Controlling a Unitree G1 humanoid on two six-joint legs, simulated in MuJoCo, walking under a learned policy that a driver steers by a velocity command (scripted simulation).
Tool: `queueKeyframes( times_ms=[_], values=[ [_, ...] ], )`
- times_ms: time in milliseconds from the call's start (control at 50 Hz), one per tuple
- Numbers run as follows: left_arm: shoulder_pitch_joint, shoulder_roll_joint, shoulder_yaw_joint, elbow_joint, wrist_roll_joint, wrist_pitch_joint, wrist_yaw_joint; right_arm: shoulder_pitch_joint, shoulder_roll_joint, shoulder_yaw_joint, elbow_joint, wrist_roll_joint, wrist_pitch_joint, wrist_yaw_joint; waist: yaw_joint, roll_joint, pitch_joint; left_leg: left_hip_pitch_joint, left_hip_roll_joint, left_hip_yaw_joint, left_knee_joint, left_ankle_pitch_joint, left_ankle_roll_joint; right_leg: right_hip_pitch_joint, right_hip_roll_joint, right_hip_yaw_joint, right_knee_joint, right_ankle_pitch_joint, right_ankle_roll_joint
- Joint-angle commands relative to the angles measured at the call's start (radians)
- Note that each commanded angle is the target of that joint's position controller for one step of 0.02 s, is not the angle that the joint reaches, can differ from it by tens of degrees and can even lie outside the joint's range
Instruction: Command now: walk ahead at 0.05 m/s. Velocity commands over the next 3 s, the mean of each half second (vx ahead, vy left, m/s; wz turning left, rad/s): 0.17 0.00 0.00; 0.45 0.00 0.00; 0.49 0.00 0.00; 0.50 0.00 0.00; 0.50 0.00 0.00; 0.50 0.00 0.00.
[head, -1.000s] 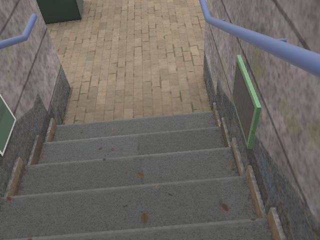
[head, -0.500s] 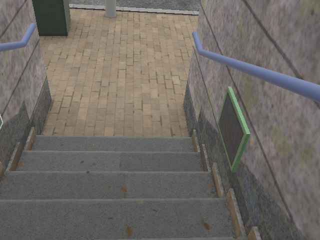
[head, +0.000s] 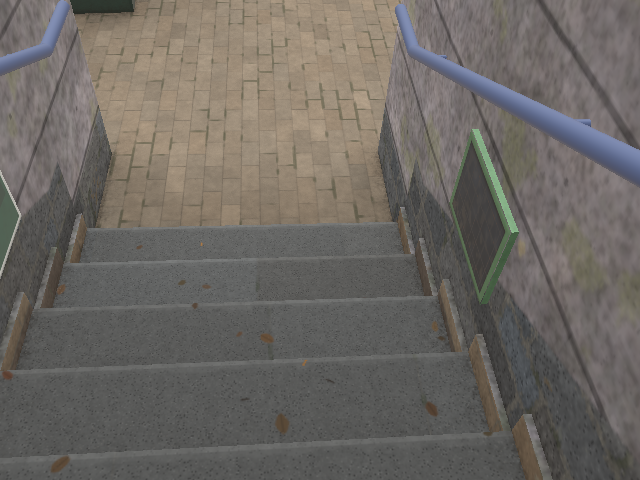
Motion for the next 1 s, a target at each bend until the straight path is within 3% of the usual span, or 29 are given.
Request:
queueKeyframes(
  times_ms=[20,140,180,200,220,240,260,280,300,320,340,360,380,440,520,560,600,640,680,720,740,760,780,800,820,840,880,960,1000],
  values=[
    [-0.096,0.027,-0.015,-0.045,-0.007,-0.024,-0.005,0.087,-0.104,-0.015,0.019,0.004,-0.009,0.003,-0.027,0.085,0.074,0.049,0.228,-0.32,-0.077,0.899,0.028,-0.109,-0.014,-0.039,-0.135,0.04,-0.001],
    [-0.033,0.062,-0.02,0.031,-0.037,-0.044,-0.011,0.099,-0.082,-0.009,0.069,-0.016,0.006,0.007,-0.044,0.078,0.124,-0.077,0.226,-0.373,0.043,0.821,0.036,0.152,-0.114,-0.116,-0.371,0.033,-0.039],
    [0.185,0.068,-0.014,0.118,-0.021,-0.045,-0.011,0.105,-0.058,0.003,0.082,-0.004,0.024,0.021,0.033,0.013,0.031,-0.148,0.146,-0.241,0.298,0.691,0.002,0.433,-0.115,-0.202,-0.429,0.238,-0.054],
    [0.318,0.13,0.007,0.165,-0.013,-0.041,-0.015,0.132,-0.068,-0.004,0.08,0.007,0.017,0.029,0.072,-0.07,-0.063,-0.317,0.104,-0.183,0.503,0.427,-0.025,0.672,-0.19,-0.131,-0.226,0.471,-0.088],
    [0.338,0.127,0.014,0.16,-0.03,-0.013,-0.02,0.193,-0.055,-0.014,0.09,0.03,0.015,0.031,0.088,-0.186,-0.192,-0.508,0.031,-0.082,0.766,-0.19,-0.046,0.868,-0.312,0.005,-0.08,0.352,-0.183],
    [0.341,0.079,0.0,0.116,-0.053,0.0,-0.035,0.146,-0.072,-0.013,0.085,0.021,0.031,0.021,0.133,-0.125,-0.254,-0.633,0.022,-0.01,1.016,-0.342,-0.017,0.867,-0.364,0.127,-0.125,-0.007,-0.234],
    [0.316,0.102,0.003,0.098,-0.039,-0.003,-0.028,0.075,-0.12,-0.024,0.047,0.003,0.042,0.023,0.124,-0.094,-0.194,-0.784,0.055,0.035,1.07,-0.197,-0.03,0.804,-0.435,0.288,-0.282,-0.539,-0.332],
    [0.277,0.134,0.019,0.092,-0.039,0.003,-0.008,-0.072,-0.109,-0.02,-0.005,-0.027,0.055,0.026,0.136,-0.107,-0.059,-0.848,0.099,0.032,1.031,-0.054,-0.039,0.597,-0.467,0.393,-0.439,-0.924,-0.364],
    [0.222,0.1,0.007,0.061,-0.018,-0.004,-0.002,-0.171,-0.115,-0.023,-0.041,-0.035,0.071,0.031,0.121,-0.034,0.023,-0.823,0.122,0.013,0.984,0.024,-0.052,0.437,-0.419,0.357,-0.48,-0.954,-0.328],
    [0.232,0.099,0.004,0.066,0.02,-0.016,-0.005,-0.183,-0.071,-0.015,-0.035,-0.037,0.082,0.039,0.114,-0.021,0.042,-0.768,0.121,0.018,0.989,0.053,-0.058,0.317,-0.373,0.326,-0.473,-0.934,-0.314],
    [0.25,0.078,-0.006,0.072,0.027,-0.028,-0.004,-0.174,-0.042,-0.008,-0.036,-0.035,0.089,0.042,0.09,-0.009,0.056,-0.73,0.118,0.016,1.003,0.081,-0.059,0.214,-0.341,0.283,-0.465,-0.895,-0.29],
    [0.184,0.038,-0.024,0.071,0.011,-0.051,0.006,-0.171,-0.013,0.001,-0.05,-0.025,0.081,0.052,0.033,0.024,0.095,-0.714,0.154,-0.037,0.824,0.306,-0.084,0.128,-0.262,0.175,-0.446,-0.793,-0.233],
    [0.197,0.025,-0.03,0.086,0.014,-0.065,0.007,-0.153,0.013,0.008,-0.039,-0.024,0.078,0.053,0.032,-0.03,0.077,-0.688,0.141,-0.014,0.83,0.353,-0.098,0.077,-0.233,0.147,-0.429,-0.734,-0.226],
    [0.22,0.0,-0.055,0.087,-0.008,-0.078,0.017,-0.244,0.003,0.014,-0.108,-0.036,0.079,0.07,0.034,-0.019,0.06,-0.666,0.164,-0.014,0.566,0.552,-0.157,0.022,-0.219,0.146,-0.431,-0.742,-0.239],
    [0.255,0.06,-0.032,0.048,-0.023,-0.066,0.019,-0.365,-0.021,0.017,-0.179,-0.007,0.088,0.068,0.072,-0.039,0.049,-0.561,0.192,-0.028,0.249,0.626,-0.17,0.098,-0.256,0.193,-0.501,-0.739,-0.23],
    [0.272,0.086,-0.018,0.037,-0.006,-0.067,0.006,-0.358,-0.052,0.002,-0.169,0.007,0.085,0.064,0.08,-0.075,0.019,-0.452,0.188,-0.028,0.315,0.719,-0.163,0.098,-0.272,0.185,-0.475,-0.697,-0.238],
    [0.275,0.092,-0.005,0.019,-0.013,-0.071,0.005,-0.364,-0.074,-0.003,-0.179,-0.008,0.074,0.059,0.08,-0.017,0.04,-0.462,0.2,-0.025,0.287,0.644,-0.16,0.134,-0.274,0.16,-0.437,-0.692,-0.243],
    [0.31,0.074,-0.005,0.001,-0.022,-0.056,0.009,-0.526,-0.034,0.014,-0.255,0.02,0.059,0.058,0.149,-0.032,0.112,-0.392,0.189,0.005,-0.06,0.432,-0.168,0.181,-0.267,0.125,-0.486,-0.592,-0.228],
    [0.318,0.086,0.0,-0.007,-0.003,-0.053,0.004,-0.466,-0.032,0.009,-0.25,0.014,0.043,0.062,0.137,-0.073,0.091,-0.224,0.138,0.046,-0.138,0.246,-0.145,0.169,-0.271,0.095,-0.448,-0.544,-0.227],
    [0.315,0.112,0.019,-0.031,-0.01,-0.042,-0.005,-0.263,-0.029,-0.002,-0.187,0.005,0.031,0.065,0.057,-0.003,0.044,0.042,0.106,0.062,-0.333,0.215,-0.108,0.094,-0.247,0.068,-0.311,-0.587,-0.218],
    [0.301,0.077,0.013,-0.046,-0.004,-0.041,-0.002,-0.107,-0.042,-0.014,-0.134,0.005,0.016,0.057,-0.008,0.056,0.004,0.282,0.146,-0.001,-0.431,0.213,-0.091,-0.019,-0.201,0.013,-0.147,-0.54,-0.194],
    [0.295,-0.023,-0.008,-0.073,0.006,-0.045,-0.008,0.03,-0.118,-0.028,-0.114,-0.008,0.003,0.046,-0.036,0.246,-0.068,0.449,0.413,-0.348,-0.545,0.02,-0.065,-0.165,-0.106,-0.111,0.189,-0.707,-0.144],
    [0.227,0.014,0.009,-0.103,0.002,-0.048,-0.014,0.098,-0.236,-0.064,-0.097,0.019,0.019,0.046,-0.051,0.296,0.018,0.473,0.547,-0.695,-0.631,-0.034,-0.001,-0.478,0.026,-0.124,0.332,-0.769,-0.121],
    [0.144,0.089,0.034,-0.112,0.015,-0.04,-0.018,0.136,-0.218,-0.065,-0.067,0.031,0.025,0.045,-0.05,0.144,0.099,0.425,0.524,-0.655,-0.594,0.19,-0.003,-0.544,-0.009,-0.028,0.429,-0.7,-0.116],
    [0.169,0.062,0.034,-0.097,0.012,-0.043,-0.029,0.077,-0.179,-0.053,-0.081,0.023,0.023,0.049,0.009,0.128,0.086,0.377,0.486,-0.536,-0.549,0.4,-0.032,-0.517,-0.024,-0.011,0.445,-0.613,-0.114],
    [0.206,0.042,0.031,-0.069,0.003,-0.04,-0.038,0.001,-0.132,-0.043,-0.1,0.024,0.021,0.057,0.057,0.118,0.059,0.296,0.42,-0.384,-0.544,0.58,-0.063,-0.409,-0.057,-0.034,0.431,-0.536,-0.094],
    [0.238,0.037,0.031,-0.022,0.018,-0.008,-0.044,-0.066,-0.081,-0.034,-0.115,0.025,0.017,0.059,0.112,0.166,0.011,0.157,0.346,-0.268,-0.587,0.679,-0.051,-0.252,-0.083,-0.089,0.46,-0.432,-0.06],
    [0.155,0.037,0.033,-0.012,0.022,0.025,-0.046,0.03,-0.085,-0.043,-0.052,0.027,0.005,0.057,0.119,0.119,0.023,0.112,0.301,-0.162,-0.538,0.918,-0.015,-0.247,-0.08,-0.118,0.489,-0.245,-0.061],
    [0.019,0.053,0.03,-0.042,0.017,-0.003,-0.049,0.037,-0.088,-0.043,-0.026,0.04,-0.016,0.045,0.101,0.126,0.041,0.101,0.24,-0.112,-0.516,0.745,-0.047,-0.214,-0.079,-0.134,0.24,-0.037,-0.067]
  ],
)
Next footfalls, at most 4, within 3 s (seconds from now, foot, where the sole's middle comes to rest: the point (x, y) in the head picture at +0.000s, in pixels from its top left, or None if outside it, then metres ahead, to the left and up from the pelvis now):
0.18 right None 0.18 -0.11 -0.87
0.74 left None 0.25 0.11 -0.88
1.32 right None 0.58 0.00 -1.03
1.88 left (234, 392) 0.92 0.16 -1.18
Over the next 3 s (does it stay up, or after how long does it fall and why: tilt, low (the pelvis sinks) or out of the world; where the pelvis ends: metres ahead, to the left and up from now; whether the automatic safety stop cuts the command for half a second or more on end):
stays up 1.36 0.01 -0.64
